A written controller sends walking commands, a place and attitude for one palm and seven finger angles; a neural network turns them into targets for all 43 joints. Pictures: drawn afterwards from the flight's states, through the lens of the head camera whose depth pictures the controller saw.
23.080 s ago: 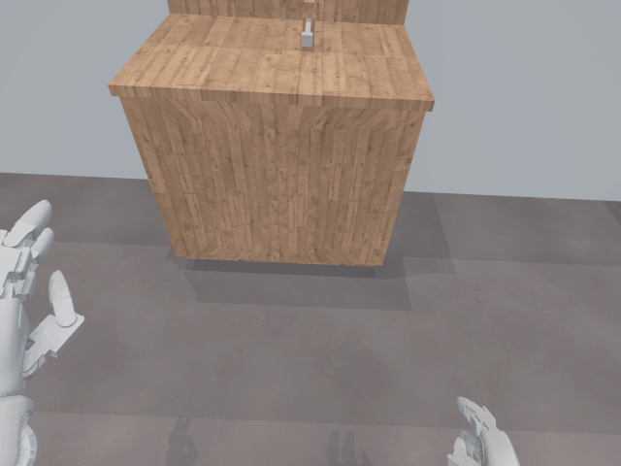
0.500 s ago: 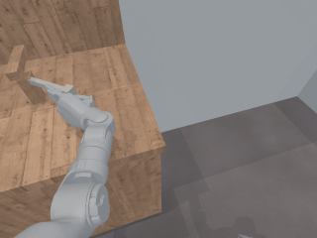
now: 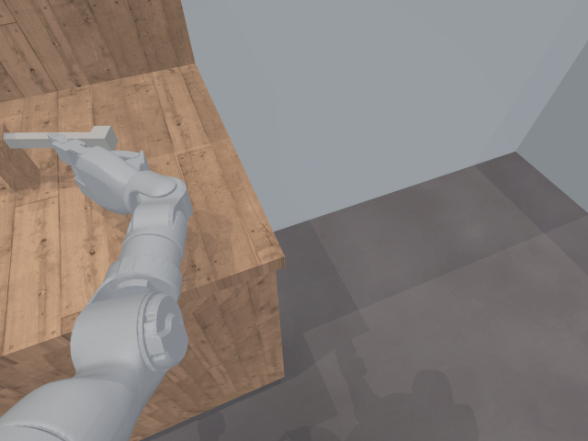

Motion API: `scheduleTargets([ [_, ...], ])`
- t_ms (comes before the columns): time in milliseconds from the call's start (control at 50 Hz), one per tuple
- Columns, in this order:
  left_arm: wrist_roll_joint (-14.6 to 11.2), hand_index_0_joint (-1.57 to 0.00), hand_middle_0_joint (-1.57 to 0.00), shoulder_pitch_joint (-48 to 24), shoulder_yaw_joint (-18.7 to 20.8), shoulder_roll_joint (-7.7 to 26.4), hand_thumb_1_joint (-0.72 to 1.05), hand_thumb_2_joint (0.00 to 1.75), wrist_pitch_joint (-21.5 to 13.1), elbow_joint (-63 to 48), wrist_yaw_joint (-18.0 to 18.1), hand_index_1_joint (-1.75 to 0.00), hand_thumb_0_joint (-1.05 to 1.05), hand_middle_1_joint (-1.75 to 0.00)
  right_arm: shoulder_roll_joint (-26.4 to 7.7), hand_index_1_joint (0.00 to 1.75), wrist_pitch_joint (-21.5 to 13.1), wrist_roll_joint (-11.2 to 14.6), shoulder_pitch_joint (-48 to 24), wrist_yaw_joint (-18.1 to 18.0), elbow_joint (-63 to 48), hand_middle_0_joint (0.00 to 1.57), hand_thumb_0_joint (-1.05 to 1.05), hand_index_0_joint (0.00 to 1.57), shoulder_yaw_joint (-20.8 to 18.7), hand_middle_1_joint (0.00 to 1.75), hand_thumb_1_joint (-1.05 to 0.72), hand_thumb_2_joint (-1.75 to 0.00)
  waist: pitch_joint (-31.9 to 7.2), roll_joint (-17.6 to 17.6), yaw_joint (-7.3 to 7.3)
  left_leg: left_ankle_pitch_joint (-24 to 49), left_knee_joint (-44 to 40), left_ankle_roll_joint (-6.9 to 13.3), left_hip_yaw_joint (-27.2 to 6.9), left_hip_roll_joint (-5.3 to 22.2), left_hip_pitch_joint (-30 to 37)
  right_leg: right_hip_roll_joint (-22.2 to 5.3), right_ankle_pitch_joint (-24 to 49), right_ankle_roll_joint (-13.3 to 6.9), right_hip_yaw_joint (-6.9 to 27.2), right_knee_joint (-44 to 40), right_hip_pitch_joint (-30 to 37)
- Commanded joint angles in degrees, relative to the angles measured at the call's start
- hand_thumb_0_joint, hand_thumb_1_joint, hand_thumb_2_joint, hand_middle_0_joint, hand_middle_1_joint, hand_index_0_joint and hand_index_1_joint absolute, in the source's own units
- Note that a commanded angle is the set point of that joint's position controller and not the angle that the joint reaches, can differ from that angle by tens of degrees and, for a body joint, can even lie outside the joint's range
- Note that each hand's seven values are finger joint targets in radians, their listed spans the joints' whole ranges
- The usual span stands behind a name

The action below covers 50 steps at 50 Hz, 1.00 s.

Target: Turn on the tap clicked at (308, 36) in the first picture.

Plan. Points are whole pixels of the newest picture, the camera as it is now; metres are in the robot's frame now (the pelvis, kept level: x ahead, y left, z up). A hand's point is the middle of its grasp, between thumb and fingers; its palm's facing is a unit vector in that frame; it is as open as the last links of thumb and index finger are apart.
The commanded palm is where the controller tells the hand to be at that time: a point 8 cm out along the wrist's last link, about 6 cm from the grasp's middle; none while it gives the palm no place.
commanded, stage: lift the hand up off the lever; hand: left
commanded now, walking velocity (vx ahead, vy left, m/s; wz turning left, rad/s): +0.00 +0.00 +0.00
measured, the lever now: (103, 139) +0.52 +0.24 +0.13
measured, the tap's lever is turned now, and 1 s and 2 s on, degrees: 68 73 73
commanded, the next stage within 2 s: none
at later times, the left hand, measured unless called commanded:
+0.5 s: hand (123, 151) +0.49 +0.20 +0.14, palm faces +0.81 -0.58 -0.09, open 7.8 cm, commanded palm +0.42 +0.22 +0.15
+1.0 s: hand (122, 146) +0.47 +0.20 +0.16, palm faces +0.80 -0.59 -0.11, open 7.8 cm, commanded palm +0.42 +0.22 +0.17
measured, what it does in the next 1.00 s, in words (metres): stands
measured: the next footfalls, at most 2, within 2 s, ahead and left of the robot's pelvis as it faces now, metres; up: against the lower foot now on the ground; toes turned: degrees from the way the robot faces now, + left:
none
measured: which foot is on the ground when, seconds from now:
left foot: down 0.00-1.00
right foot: down 0.00-1.00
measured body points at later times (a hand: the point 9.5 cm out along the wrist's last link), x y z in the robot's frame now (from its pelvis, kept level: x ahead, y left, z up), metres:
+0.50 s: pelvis +0.02 +0.01 +0.01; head +0.06 +0.00 +0.46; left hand +0.44 +0.23 +0.15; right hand +0.08 -0.24 -0.13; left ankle +0.01 +0.14 -0.71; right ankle +0.02 -0.05 -0.71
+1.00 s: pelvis +0.03 +0.01 +0.01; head +0.04 -0.01 +0.46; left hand +0.43 +0.22 +0.17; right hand +0.14 -0.23 -0.12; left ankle +0.01 +0.14 -0.71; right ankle +0.02 -0.05 -0.71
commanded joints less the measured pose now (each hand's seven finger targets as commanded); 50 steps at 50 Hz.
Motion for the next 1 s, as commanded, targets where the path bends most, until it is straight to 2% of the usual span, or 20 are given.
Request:
scheduleTargets([
  [0, 2.36, -0.15, -0.15, -27.65, -1.39, 14.13, 0.9, 0.9, -3.7, -12.81, -0.15, -0.15, 0.0, -0.15, -7.68, 0.3, -1.88, -0.07, 2.04, -0.23, -5.39, 0.2, 0.0, 0.2, -2.14, 0.3, -0.9, -0.9, -21.09, -1.41, 0.89, 7.86, -3.08, 3.39, 2.49, -1.03, 3.79, -4.09, 13.23, 5.7, 5.32, -7.07, 17.08],
  [80, 1.89, -0.15, -0.15, -27.03, -1.42, 14.29, 0.9, 0.9, -3.25, -13.34, -0.79, -0.15, 0.0, -0.15, -7.97, 0.3, -1.87, 0.2, 2.89, -0.12, -5.65, 0.2, 0.0, 0.2, -2.15, 0.3, -0.9, -0.9, -20.35, -3.98, 0.63, 8.45, -3.6, 3.43, 2.75, -0.92, 3.56, -4.19, 15.27, 6.09, 5.45, -7.6, 18.63],
  [120, 1.55, -0.15, -0.15, -26.35, -2.6, 12.65, 0.9, 0.9, -3.42, -15.17, -1.16, -0.15, 0.0, -0.15, -7.75, 0.3, -1.96, 0.23, 2.93, 0.05, -5.67, 0.2, 0.0, 0.2, -2.25, 0.3, -0.9, -0.9, -20.99, -1.45, 0.94, 10.13, -4.09, 3.4, 2.72, -0.85, 5.88, -3.66, 15.56, 5.54, 4.86, -7.35, 18.5],
  [180, 1.07, -0.15, -0.15, -25.13, -2.31, 12.82, 0.9, 0.9, -2.76, -15.72, -1.37, -0.15, 0.0, -0.15, -7.9, 0.3, -2.07, 0.23, 3.04, 0.25, -5.61, 0.2, 0.0, 0.2, -2.34, 0.3, -0.9, -0.9, -20.23, -2.42, 1.14, 10.28, -4.32, 3.29, 2.77, -0.9, 6.01, -3.6, 16.07, 5.66, 4.76, -7.84, 19.15],
  [200, 0.9, -0.15, -0.15, -24.7, -2.15, 12.9, 0.9, 0.9, -2.83, -17.3, -1.52, -0.15, 0.0, -0.15, -7.86, 0.3, -1.95, 0.27, 2.77, 0.26, -5.65, 0.2, 0.0, 0.2, -2.47, 0.3, -0.9, -0.9, -20.45, -1.1, 1.52, 11.1, -4.66, 3.25, 2.62, -0.8, 7.03, -3.42, 15.93, 5.27, 4.41, -7.82, 19.58],
  [220, 0.76, -0.15, -0.15, -24.47, -3.63, 11.11, 0.9, 0.9, -2.68, -18.25, -1.62, -0.15, 0.0, -0.15, -7.7, 0.3, -2.09, 0.28, 2.65, 0.32, -5.76, 0.2, 0.0, 0.2, -2.42, 0.3, -0.9, -0.9, -20.71, -1.03, 1.34, 11.83, -4.69, 3.27, 2.84, -0.84, 8.01, -3.32, 16.85, 5.36, 4.41, -7.84, 19.53],
  [300, 0.19, -0.15, -0.15, -23.89, -5.1, 9.36, 0.9, 0.9, -1.29, -18.99, -2.23, -0.15, 0.0, -0.15, -7.79, 0.3, -1.87, 0.48, 1.82, 0.29, -5.46, 0.2, 0.0, 0.2, -2.43, 0.3, -0.9, -0.9, -18.01, -1.47, 0.97, 11.87, -5.4, 3.07, 2.46, -0.72, 8.88, -3.15, 15.55, 5.04, 3.76, -8.56, 18.79],
  [380, -0.31, -0.15, -0.15, -22.79, -5.47, 8.41, 0.9, 0.9, -0.94, -22.24, -2.05, -0.15, 0.0, -0.15, -7.58, 0.3, -2.13, 0.47, 1.55, 0.49, -5.64, 0.2, 0.0, 0.2, -2.58, 0.3, -0.9, -0.9, -19.8, -0.62, 1.94, 15.33, -5.45, 2.78, 2.39, -0.69, 11.95, -2.82, 18.41, 4.68, 3.23, -8.12, 19.76],
  [420, -0.58, -0.15, -0.15, -21.12, -7.19, 5.87, 0.9, 0.9, -0.61, -25.28, -2.33, -0.15, 0.0, -0.15, -7.25, 0.3, -1.93, 0.45, 1.37, 0.58, -5.94, 0.2, 0.0, 0.2, -2.66, 0.3, -0.9, -0.9, -21.44, 0.04, 2.46, 19.67, -5.36, 2.22, 2.11, -0.51, 14.63, -2.56, 21.23, 4.34, 2.5, -7.13, 20.27],
  [520, -1.81, -0.15, -0.15, -15.87, -7.68, 4.02, 0.9, 0.9, 3.14, -26.65, -2.91, -0.15, 0.0, -0.15, -7.17, 0.3, -0.87, 1.06, -0.71, 0.29, -6.82, 0.2, 0.0, 0.2, -2.46, 0.3, -0.9, -0.9, -17.84, -2.58, 3.47, 21.3, -6.53, 1.78, 2.46, -0.42, 14.28, -3.04, 23.98, 4.4, 2.19, -7.97, 22.49],
  [560, -1.75, -0.15, -0.15, -17.69, -7.99, 3.88, 0.9, 0.9, 3.96, -28.57, -2.8, -0.15, 0.0, -0.15, -7.06, 0.3, -0.71, 1.09, -1.43, 0.02, -6.84, 0.2, 0.0, 0.2, -2.34, 0.3, -0.9, -0.9, -17.65, -3.32, 3.58, 21.15, -6.95, 1.75, 2.43, -0.45, 14.7, -3.19, 24.24, 4.46, 2.26, -8.28, 22.97],
  [600, -1.67, -0.15, -0.15, -18.39, -9.34, 2.5, 0.9, 0.9, 4.22, -32.09, -2.77, -0.15, 0.0, -0.15, -6.6, 0.3, -0.75, 0.95, -2.55, -0.1, -7.16, 0.2, 0.0, 0.2, -2.36, 0.3, -0.9, -0.9, -18.0, -1.53, 3.86, 23.07, -6.85, 1.42, 2.29, -0.37, 16.5, -3.1, 24.55, 4.17, 1.91, -8.22, 23.02],
  [680, -1.19, -0.15, -0.15, -17.99, -9.24, 2.87, 0.9, 0.9, 6.12, -30.05, -2.59, -0.15, 0.0, -0.15, -6.49, 0.3, -0.5, 1.13, -4.0, -0.52, -6.79, 0.2, 0.0, 0.2, -2.0, 0.3, -0.9, -0.9, -16.1, -4.29, 3.73, 20.2, -7.18, 1.53, 2.52, -0.51, 15.0, -3.6, 23.39, 4.62, 2.43, -9.07, 22.96],
  [700, -1.27, -0.15, -0.15, -18.76, -9.29, 2.99, 0.9, 0.9, 6.25, -30.92, -2.67, -0.15, 0.0, -0.15, -6.43, 0.3, -0.42, 1.09, -4.51, -0.8, -6.82, 0.2, 0.0, 0.2, -1.98, 0.3, -0.9, -0.9, -16.29, -2.98, 4.12, 19.82, -7.6, 1.37, 2.35, -0.61, 15.35, -3.44, 21.76, 4.31, 2.35, -9.18, 22.95],
  [740, -0.97, -0.15, -0.15, -21.78, -11.63, 0.69, 0.9, 0.9, 6.82, -30.49, -2.58, -0.15, 0.0, -0.15, -6.11, 0.3, -0.66, 1.06, -4.9, -0.82, -6.28, 0.2, 0.0, 0.2, -1.63, 0.3, -0.9, -0.9, -15.66, -1.59, 3.27, 20.03, -7.44, 1.2, 2.25, -0.54, 16.65, -3.32, 20.42, 4.17, 2.22, -9.28, 21.05],
  [820, -1.37, -0.15, -0.15, -21.05, -11.0, 0.85, 0.9, 0.9, 7.54, -28.69, -2.46, -0.15, 0.0, -0.15, -6.13, 0.3, -0.64, 1.17, -4.97, -1.07, -6.18, 0.2, 0.0, 0.2, -1.65, 0.3, -0.9, -0.9, -16.44, -3.14, 3.65, 20.16, -7.64, 0.84, 1.91, -0.54, 16.81, -3.15, 19.82, 4.1, 1.91, -9.2, 21.18],
  [880, -1.81, -0.15, -0.15, -20.56, -10.4, 1.14, 0.9, 0.9, 8.14, -29.27, -2.45, -0.15, 0.0, -0.15, -6.04, 0.3, -0.53, 1.18, -4.94, -1.15, -6.55, 0.2, 0.0, 0.2, -1.55, 0.3, -0.9, -0.9, -18.01, -2.78, 4.41, 20.87, -7.67, 0.92, 2.35, -0.9, 16.28, -3.64, 23.47, 4.49, 2.49, -9.09, 23.45],
  [900, -1.77, -0.15, -0.15, -18.41, -8.14, 3.71, 0.9, 0.9, 8.42, -28.5, -2.51, -0.15, 0.0, -0.15, -6.28, 0.3, -0.21, 1.26, -5.02, -1.37, -6.43, 0.2, 0.0, 0.2, -1.79, 0.3, -0.9, -0.9, -18.21, -3.25, 5.2, 20.52, -7.89, 0.92, 2.21, -0.86, 15.81, -3.53, 23.11, 4.39, 2.45, -9.2, 24.18],
  [920, -1.68, -0.15, -0.15, -19.65, -9.57, 2.26, 0.9, 0.9, 8.62, -29.21, -2.54, -0.15, 0.0, -0.15, -6.1, 0.3, -0.16, 1.38, -5.21, -1.29, -6.69, 0.2, 0.0, 0.2, -1.48, 0.3, -0.9, -0.9, -17.9, -2.09, 4.66, 21.04, -8.1, 0.88, 2.36, -0.79, 16.05, -3.73, 23.42, 4.33, 2.44, -9.14, 23.95],
  [980, -1.79, -0.15, -0.15, -19.47, -8.86, 2.89, 0.9, 0.9, 9.23, -29.05, -2.39, -0.15, 0.0, -0.15, -6.16, 0.3, -0.25, 1.49, -5.3, -1.36, -6.74, 0.2, 0.0, 0.2, -1.44, 0.3, -0.9, -0.9, -17.02, -4.34, 4.56, 19.81, -8.26, 1.43, 2.58, -0.83, 15.17, -4.14, 24.79, 4.99, 2.87, -9.83, 24.75],
])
